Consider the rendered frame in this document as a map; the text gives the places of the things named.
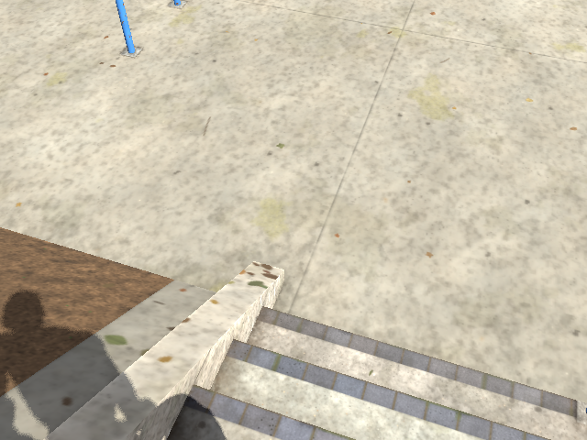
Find stairs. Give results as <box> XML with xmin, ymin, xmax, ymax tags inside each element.
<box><xmin>167</xmin><ymin>306</ymin><xmax>587</xmax><ymax>440</ymax></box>

